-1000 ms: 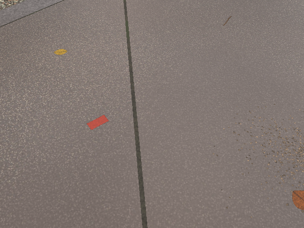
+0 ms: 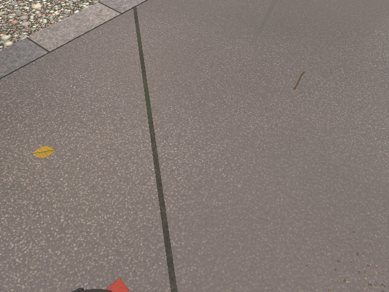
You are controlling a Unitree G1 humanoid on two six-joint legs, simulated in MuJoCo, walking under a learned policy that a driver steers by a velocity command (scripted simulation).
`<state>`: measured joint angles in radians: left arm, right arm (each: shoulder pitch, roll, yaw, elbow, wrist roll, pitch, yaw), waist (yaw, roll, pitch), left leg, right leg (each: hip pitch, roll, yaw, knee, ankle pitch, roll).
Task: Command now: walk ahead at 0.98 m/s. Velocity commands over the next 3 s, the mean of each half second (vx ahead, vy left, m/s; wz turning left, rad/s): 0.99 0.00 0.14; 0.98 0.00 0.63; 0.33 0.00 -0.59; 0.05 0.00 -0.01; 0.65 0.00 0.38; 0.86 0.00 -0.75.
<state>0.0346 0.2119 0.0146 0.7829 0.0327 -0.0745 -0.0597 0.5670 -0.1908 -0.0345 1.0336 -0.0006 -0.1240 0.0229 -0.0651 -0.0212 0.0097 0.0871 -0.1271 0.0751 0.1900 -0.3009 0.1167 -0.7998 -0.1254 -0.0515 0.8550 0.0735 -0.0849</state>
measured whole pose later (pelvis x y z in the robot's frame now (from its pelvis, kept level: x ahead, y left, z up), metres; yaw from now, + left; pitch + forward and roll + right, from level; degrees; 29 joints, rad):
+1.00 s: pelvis +0.98 +0.11 -0.01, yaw +24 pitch +3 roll -1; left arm -0.04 0.24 -0.03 0.64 0.04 -0.09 -0.03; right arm 0.48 -0.29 -0.06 0.91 0.00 -0.11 0.01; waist -0.13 -0.02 0.04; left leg 0.20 -0.16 -0.19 0.16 -0.34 0.17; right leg -0.69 -0.06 -0.05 0.53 0.14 -0.06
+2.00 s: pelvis +1.31 +0.21 +0.01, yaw +6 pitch +2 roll +0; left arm 0.17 0.23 0.04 0.66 0.02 0.01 0.04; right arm 0.31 -0.33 -0.10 0.72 0.02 0.05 -0.03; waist -0.04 0.03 0.00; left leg -0.63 -0.02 -0.04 1.18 -0.35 -0.09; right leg -0.22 -0.03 -0.06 0.44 -0.26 -0.01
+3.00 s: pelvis +1.83 +0.44 -0.01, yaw -7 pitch -1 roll -1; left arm 0.41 0.31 0.07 0.86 -0.01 -0.03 -0.01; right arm 0.05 -0.22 0.01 0.63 -0.03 -0.10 -0.01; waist 0.05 0.00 0.08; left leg -0.59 0.08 -0.15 1.27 -0.35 -0.06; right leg -0.22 0.24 0.01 0.51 -0.27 -0.20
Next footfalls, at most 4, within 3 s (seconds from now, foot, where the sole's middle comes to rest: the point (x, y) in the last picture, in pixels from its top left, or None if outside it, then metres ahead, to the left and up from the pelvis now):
0.16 right None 0.37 -0.07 -0.77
0.62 left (167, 211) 0.81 0.08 -0.77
1.06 right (155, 125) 1.28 0.13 -0.77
1.46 left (115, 104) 1.44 0.33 -0.77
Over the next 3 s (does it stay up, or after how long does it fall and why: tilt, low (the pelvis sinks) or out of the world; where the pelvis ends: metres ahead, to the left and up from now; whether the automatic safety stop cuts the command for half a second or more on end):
stays up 1.83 0.44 -0.01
